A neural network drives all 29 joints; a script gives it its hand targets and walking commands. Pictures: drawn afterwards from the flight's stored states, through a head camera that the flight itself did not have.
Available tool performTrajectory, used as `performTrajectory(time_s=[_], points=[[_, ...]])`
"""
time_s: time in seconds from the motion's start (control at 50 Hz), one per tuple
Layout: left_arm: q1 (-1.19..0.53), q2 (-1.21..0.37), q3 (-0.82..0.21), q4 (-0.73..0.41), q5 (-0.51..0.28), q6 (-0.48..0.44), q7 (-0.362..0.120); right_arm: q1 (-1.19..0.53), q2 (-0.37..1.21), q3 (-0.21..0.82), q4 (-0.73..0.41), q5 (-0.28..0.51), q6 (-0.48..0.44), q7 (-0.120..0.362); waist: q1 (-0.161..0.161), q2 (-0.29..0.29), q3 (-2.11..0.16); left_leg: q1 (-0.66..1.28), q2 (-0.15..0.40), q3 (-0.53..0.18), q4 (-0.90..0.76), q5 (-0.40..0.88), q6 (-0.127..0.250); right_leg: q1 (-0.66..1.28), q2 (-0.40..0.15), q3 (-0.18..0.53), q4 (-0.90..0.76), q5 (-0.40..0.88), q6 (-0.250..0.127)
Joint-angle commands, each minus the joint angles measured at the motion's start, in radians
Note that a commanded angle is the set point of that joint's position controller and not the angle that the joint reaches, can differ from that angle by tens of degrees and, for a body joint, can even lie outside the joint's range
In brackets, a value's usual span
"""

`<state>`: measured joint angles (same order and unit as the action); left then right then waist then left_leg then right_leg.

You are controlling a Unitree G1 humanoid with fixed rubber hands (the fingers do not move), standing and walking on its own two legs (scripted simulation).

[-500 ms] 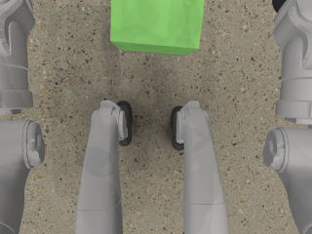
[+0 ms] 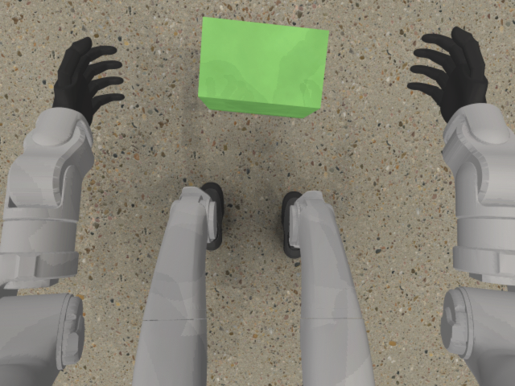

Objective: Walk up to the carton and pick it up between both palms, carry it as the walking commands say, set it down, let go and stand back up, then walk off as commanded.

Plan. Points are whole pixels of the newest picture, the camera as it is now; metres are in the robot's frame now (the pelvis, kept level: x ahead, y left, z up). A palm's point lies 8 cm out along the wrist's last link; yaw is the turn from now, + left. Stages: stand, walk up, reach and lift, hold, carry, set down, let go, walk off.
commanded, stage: let go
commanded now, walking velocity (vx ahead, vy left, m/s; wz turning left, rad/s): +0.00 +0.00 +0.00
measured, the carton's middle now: (260, 75) +0.56 -0.02 -0.53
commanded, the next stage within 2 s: stand in 1.02 s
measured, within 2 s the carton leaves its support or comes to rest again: neither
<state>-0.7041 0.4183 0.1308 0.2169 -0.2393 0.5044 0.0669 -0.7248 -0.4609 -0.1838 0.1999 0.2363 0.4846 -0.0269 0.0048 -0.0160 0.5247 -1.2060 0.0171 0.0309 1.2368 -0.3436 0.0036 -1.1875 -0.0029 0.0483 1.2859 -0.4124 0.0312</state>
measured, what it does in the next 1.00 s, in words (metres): rises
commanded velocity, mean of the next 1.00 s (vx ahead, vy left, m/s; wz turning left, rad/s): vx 0.00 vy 0.00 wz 0.00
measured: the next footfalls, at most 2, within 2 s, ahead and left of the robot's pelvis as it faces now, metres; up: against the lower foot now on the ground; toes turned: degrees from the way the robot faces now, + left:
none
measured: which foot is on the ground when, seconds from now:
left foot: down 0.00-1.00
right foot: down 0.00-1.00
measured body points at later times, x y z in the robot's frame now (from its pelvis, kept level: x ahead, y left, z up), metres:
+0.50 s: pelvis +0.04 +0.01 +0.09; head +0.11 +0.02 +0.53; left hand +0.27 +0.24 +0.03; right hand +0.27 -0.25 +0.03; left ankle +0.13 +0.12 -0.61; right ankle +0.10 -0.13 -0.61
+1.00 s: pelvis +0.11 +0.01 +0.12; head +0.15 +0.03 +0.57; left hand +0.28 +0.25 +0.04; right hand +0.28 -0.24 +0.05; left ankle +0.13 +0.12 -0.61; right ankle +0.11 -0.13 -0.61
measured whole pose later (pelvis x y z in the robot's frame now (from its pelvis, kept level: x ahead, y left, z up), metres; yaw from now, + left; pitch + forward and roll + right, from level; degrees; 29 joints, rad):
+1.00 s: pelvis +0.11 +0.01 +0.12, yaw -1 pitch -2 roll -1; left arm 0.27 0.21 0.09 0.30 -0.08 0.19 -0.07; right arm 0.20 -0.23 -0.10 0.42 0.07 0.14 0.10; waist 0.01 -0.01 0.12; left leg -0.26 0.02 0.03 0.61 -0.31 0.01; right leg -0.21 0.00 0.05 0.57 -0.31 0.03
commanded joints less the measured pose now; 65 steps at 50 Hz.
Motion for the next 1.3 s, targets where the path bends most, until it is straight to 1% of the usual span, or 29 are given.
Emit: performTrajectory(time_s=[0.0,0.02,0.06,0.08,0.1,0.12,0.16,0.2,0.26,0.3,0.36,0.4,0.42,0.48,0.52,0.56,0.62,0.68,0.7,0.76,0.82,0.84,0.88,0.96,0.98,1.0,1.06,1.16,1.28], points=[[0.066,0.116,0.042,-0.461,0.107,-0.087,-0.038,0.141,-0.115,0.039,-0.25,-0.068,-0.075,0.055,0.003,0.063,-2.12,1.037,-0.083,-0.021,-0.222,0.368,-0.032,0.655,0.086,-0.087,-0.295,0.34,-0.049],[0.156,0.098,0.02,-0.407,0.105,-0.103,-0.049,0.212,-0.069,0.068,-0.243,-0.057,-0.095,0.063,0.006,0.021,-2.042,1.027,-0.08,-0.031,-0.253,0.332,-0.021,0.68,0.085,-0.082,-0.332,0.306,-0.047],[0.212,0.07,-0.007,-0.401,0.122,-0.147,-0.067,0.299,-0.042,0.063,-0.2,-0.075,-0.139,0.086,0.012,0.073,-1.867,1.056,-0.073,-0.046,-0.293,0.305,-0.025,0.636,0.084,-0.082,-0.363,0.256,-0.053],[0.322,0.018,-0.007,-0.258,0.127,-0.159,-0.074,0.374,-0.016,0.057,-0.102,-0.115,-0.151,0.089,-0.001,0.035,-1.76,0.994,-0.065,-0.042,-0.31,0.24,-0.024,0.643,0.072,-0.074,-0.386,0.213,-0.051],[0.363,0.005,-0.026,-0.263,0.133,-0.183,-0.082,0.425,0.009,0.064,-0.079,-0.112,-0.178,0.097,0.01,0.061,-1.647,1.012,-0.056,-0.055,-0.349,0.214,-0.025,0.625,0.062,-0.077,-0.403,0.184,-0.055],[0.439,-0.031,-0.026,-0.133,0.16,-0.188,-0.087,0.493,0.049,0.072,0.066,-0.134,-0.187,0.111,0.019,0.085,-1.471,0.947,-0.062,-0.039,-0.383,0.115,-0.033,0.58,0.053,-0.058,-0.439,0.072,-0.052],[0.476,-0.028,-0.044,-0.07,0.185,-0.221,-0.095,0.52,0.074,0.075,0.136,-0.168,-0.216,0.115,0.012,0.067,-1.248,0.926,-0.053,-0.064,-0.437,0.059,-0.032,0.513,0.06,-0.061,-0.468,0.017,-0.045],[0.437,-0.034,-0.02,0.031,0.207,-0.238,-0.11,0.398,0.061,0.062,0.087,-0.203,-0.256,0.119,-0.003,0.011,-1.04,0.814,-0.055,-0.037,-0.475,-0.103,-0.018,0.503,0.063,-0.058,-0.517,-0.145,-0.034],[0.573,-0.075,-0.015,0.075,0.246,-0.257,-0.122,0.497,0.071,0.042,0.133,-0.248,-0.289,0.131,0.02,0.045,-0.881,0.856,-0.03,-0.082,-0.615,-0.347,-0.026,0.543,0.051,-0.087,-0.546,-0.202,-0.017],[0.649,-0.088,-0.007,0.071,0.27,-0.281,-0.124,0.593,0.118,0.072,0.141,-0.242,-0.312,0.135,0.052,0.044,-0.841,0.909,-0.036,-0.078,-0.647,-0.372,-0.033,0.618,0.032,-0.085,-0.604,-0.196,-0.017],[0.773,-0.121,-0.032,0.066,0.271,-0.316,-0.132,0.694,0.144,0.098,0.12,-0.246,-0.35,0.133,0.056,0.018,-0.809,1.06,-0.052,-0.067,-0.68,-0.243,-0.037,0.686,0.019,-0.069,-0.7,-0.157,-0.033],[0.737,-0.142,-0.053,0.087,0.252,-0.323,-0.134,0.705,0.14,0.092,0.149,-0.254,-0.358,0.127,0.016,-0.019,-0.713,1.078,-0.053,-0.046,-0.684,-0.204,-0.044,0.632,0.008,-0.063,-0.743,-0.165,-0.045],[0.771,-0.131,-0.052,0.054,0.277,-0.332,-0.134,0.733,0.144,0.087,0.121,-0.264,-0.368,0.125,0.016,0.026,-0.695,1.108,-0.057,-0.041,-0.699,-0.183,-0.045,0.664,0.009,-0.057,-0.769,-0.152,-0.05],[0.83,-0.123,-0.07,0.011,0.265,-0.358,-0.145,0.801,0.145,0.1,0.066,-0.256,-0.396,0.124,-0.002,-0.017,-0.63,1.159,-0.066,-0.006,-0.732,-0.098,-0.031,0.732,0.018,-0.065,-0.819,-0.088,-0.043],[0.848,-0.122,-0.082,-0.069,0.282,-0.372,-0.143,0.846,0.134,0.109,0.065,-0.252,-0.399,0.135,0.006,0.08,-0.607,1.179,-0.053,-0.015,-0.785,-0.119,-0.033,0.805,0.037,-0.067,-0.816,-0.071,-0.045],[0.857,-0.113,-0.078,-0.093,0.285,-0.385,-0.138,0.859,0.12,0.118,0.024,-0.25,-0.41,0.138,-0.004,0.046,-0.585,1.203,-0.051,-0.005,-0.791,-0.098,-0.033,0.829,0.041,-0.079,-0.828,-0.063,-0.036],[0.841,-0.12,-0.085,-0.117,0.294,-0.39,-0.138,0.857,0.138,0.138,0.034,-0.244,-0.405,0.148,0.014,0.135,-0.506,1.119,-0.028,-0.016,-0.852,-0.119,-0.017,0.926,0.068,-0.101,-0.809,0.008,-0.019],[0.856,-0.129,-0.097,-0.065,0.271,-0.378,-0.139,0.847,0.132,0.1,0.063,-0.263,-0.387,0.139,-0.025,0.08,-0.499,1.161,-0.041,-0.011,-0.841,-0.013,-0.036,0.93,0.068,-0.097,-0.835,0.057,-0.026],[0.888,-0.107,-0.087,-0.057,0.282,-0.384,-0.143,0.864,0.141,0.114,0.029,-0.243,-0.39,0.146,0.003,0.107,-0.522,1.175,-0.024,-0.018,-0.86,-0.007,-0.022,0.987,0.078,-0.117,-0.814,0.088,-0.013],[0.915,-0.109,-0.089,-0.02,0.274,-0.37,-0.151,0.884,0.149,0.116,0.052,-0.249,-0.383,0.14,-0.012,0.086,-0.501,1.196,-0.046,-0.019,-0.833,0.117,-0.028,0.954,0.062,-0.091,-0.848,0.143,-0.026],[0.96,-0.097,-0.064,0.002,0.291,-0.366,-0.145,0.902,0.148,0.125,0.066,-0.257,-0.373,0.14,0.027,0.047,-0.543,1.24,-0.07,-0.006,-0.804,0.243,-0.033,0.991,0.061,-0.08,-0.867,0.202,-0.02],[0.959,-0.106,-0.073,0.017,0.28,-0.35,-0.142,0.931,0.141,0.111,0.092,-0.263,-0.362,0.141,-0.014,0.074,-0.532,1.259,-0.062,-0.009,-0.81,0.223,-0.041,0.962,0.062,-0.077,-0.868,0.18,-0.025],[0.928,-0.083,-0.056,-0.029,0.291,-0.364,-0.137,0.885,0.142,0.131,0.067,-0.241,-0.38,0.143,0.018,0.111,-0.583,1.297,-0.073,-0.034,-0.786,0.356,-0.045,0.936,0.072,-0.076,-0.859,0.261,-0.029],[0.985,-0.084,-0.063,-0.01,0.273,-0.347,-0.117,0.956,0.144,0.128,0.09,-0.229,-0.403,0.124,0.032,0.077,-0.687,1.298,-0.071,-0.056,-0.753,0.5,-0.044,0.989,0.072,-0.069,-0.835,0.378,-0.02],[0.959,-0.089,-0.08,-0.014,0.252,-0.344,-0.113,0.941,0.134,0.12,0.076,-0.236,-0.408,0.117,0.023,0.081,-0.7,1.291,-0.061,-0.068,-0.734,0.534,-0.046,0.953,0.074,-0.08,-0.818,0.384,-0.02],[0.913,0.017,-0.024,0.153,0.285,-0.405,-0.073,0.971,-0.001,0.067,0.276,-0.253,-0.442,0.074,-0.007,0.028,-0.836,1.202,0.067,-0.02,-0.693,0.641,-0.02,0.945,-0.028,-0.072,-0.752,0.445,-0.018],[0.908,0.019,-0.046,0.192,0.297,-0.453,-0.063,0.928,-0.028,0.046,0.298,-0.278,-0.473,0.049,-0.028,0.045,-0.836,1.208,0.067,-0.043,-0.691,0.544,0.004,0.909,-0.028,-0.048,-0.771,0.403,-0.028],[0.936,0.024,-0.046,0.226,0.305,-0.488,-0.065,0.889,-0.026,0.052,0.319,-0.289,-0.493,0.042,0.002,0.102,-0.814,1.107,0.074,-0.08,-0.751,0.382,0.021,0.948,-0.021,-0.045,-0.775,0.332,-0.032],[0.951,0.053,-0.042,0.259,0.314,-0.508,-0.058,0.907,-0.04,0.056,0.37,-0.297,-0.514,0.039,-0.009,0.099,-0.736,1.02,0.08,-0.104,-0.802,0.264,0.035,0.931,-0.031,-0.024,-0.772,0.262,-0.046]])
